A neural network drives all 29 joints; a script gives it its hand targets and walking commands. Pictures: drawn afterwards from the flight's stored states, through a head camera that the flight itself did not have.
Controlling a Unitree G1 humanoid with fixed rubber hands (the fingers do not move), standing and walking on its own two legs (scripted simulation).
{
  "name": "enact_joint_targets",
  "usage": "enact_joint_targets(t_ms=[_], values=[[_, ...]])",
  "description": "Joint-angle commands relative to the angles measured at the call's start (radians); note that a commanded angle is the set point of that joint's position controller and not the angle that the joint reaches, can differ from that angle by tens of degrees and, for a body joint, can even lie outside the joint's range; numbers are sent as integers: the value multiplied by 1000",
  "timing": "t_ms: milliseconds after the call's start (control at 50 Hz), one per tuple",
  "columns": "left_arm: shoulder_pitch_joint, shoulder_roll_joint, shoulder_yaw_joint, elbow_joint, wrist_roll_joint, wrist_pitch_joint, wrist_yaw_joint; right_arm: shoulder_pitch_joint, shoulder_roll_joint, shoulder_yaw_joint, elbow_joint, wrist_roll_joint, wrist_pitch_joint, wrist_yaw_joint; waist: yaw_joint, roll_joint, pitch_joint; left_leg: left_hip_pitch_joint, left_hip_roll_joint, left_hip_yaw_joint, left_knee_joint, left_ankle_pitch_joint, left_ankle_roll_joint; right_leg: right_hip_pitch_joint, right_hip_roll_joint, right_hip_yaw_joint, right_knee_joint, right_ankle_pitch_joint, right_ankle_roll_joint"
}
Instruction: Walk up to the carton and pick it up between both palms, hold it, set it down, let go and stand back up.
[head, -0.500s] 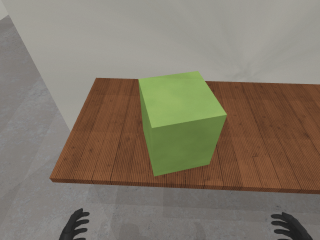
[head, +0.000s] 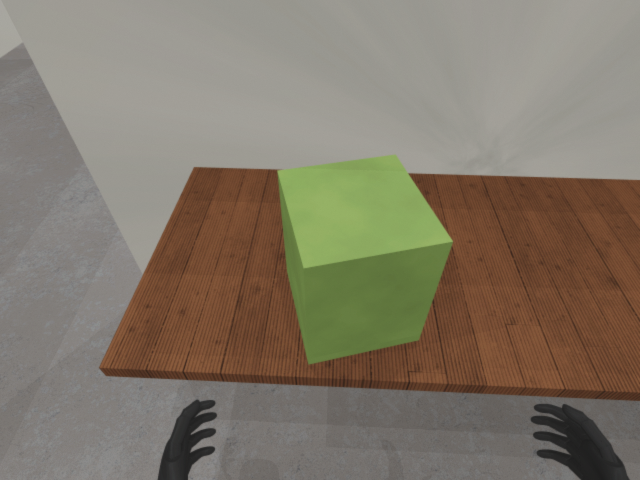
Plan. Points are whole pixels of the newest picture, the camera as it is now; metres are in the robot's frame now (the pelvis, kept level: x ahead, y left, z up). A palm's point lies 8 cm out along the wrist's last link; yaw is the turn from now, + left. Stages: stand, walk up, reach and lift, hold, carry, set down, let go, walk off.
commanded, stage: reach and lift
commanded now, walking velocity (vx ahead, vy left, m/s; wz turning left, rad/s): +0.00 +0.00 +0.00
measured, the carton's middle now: (351, 259) +0.49 -0.04 -0.02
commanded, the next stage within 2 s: none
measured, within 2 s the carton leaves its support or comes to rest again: neither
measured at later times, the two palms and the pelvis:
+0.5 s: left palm (211, 445) +0.20 +0.15 +0.00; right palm (591, 454) +0.19 -0.29 -0.01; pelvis +0.00 +0.00 +0.00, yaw +0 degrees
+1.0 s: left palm (219, 399) +0.24 +0.14 +0.02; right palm (562, 377) +0.27 -0.28 +0.01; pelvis +0.02 -0.01 +0.00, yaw +0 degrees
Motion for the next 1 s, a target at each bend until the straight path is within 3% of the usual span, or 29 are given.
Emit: enact_joint_targets(t_ms=[0, 340, 540, 720, 900, 980], values=[[34, -22, -71, -201, -7, -86, 25, -42, -230, -17, -139, 55, -69, 22, 34, -50, -159, 178, -46, 122, -122, 79, 47, 7, 88, 5, -180, 143, -38], [-23, -138, -170, -309, -14, -133, 93, -94, -260, 35, -209, 142, -112, 62, 56, -71, -159, 110, -35, 117, -112, 27, 52, -44, 89, 13, -147, 112, -49], [-190, -137, -166, -350, -19, -61, 120, -241, -262, 27, -272, 142, -54, 50, 59, -61, -144, 75, -33, 117, -138, -85, 54, -70, 80, 38, -162, 32, -54], [-239, -124, -134, -415, -24, 6, 118, -291, -271, 28, -292, 132, 1, 27, 45, -62, -185, 113, -38, 119, -130, 50, 51, -24, 90, 44, -165, 171, -52], [-257, -127, -88, -464, -10, 67, 103, -365, -286, 41, -315, 143, 27, -5, 49, -51, -241, 154, -48, 115, -118, 252, 36, 76, 105, 45, -167, 376, -53], [-310, -121, -67, -483, -15, 93, 98, -429, -299, 36, -339, 143, 45, -19, 56, -55, -259, 153, -50, 116, -122, 286, 35, 96, 109, 47, -169, 403, -52]])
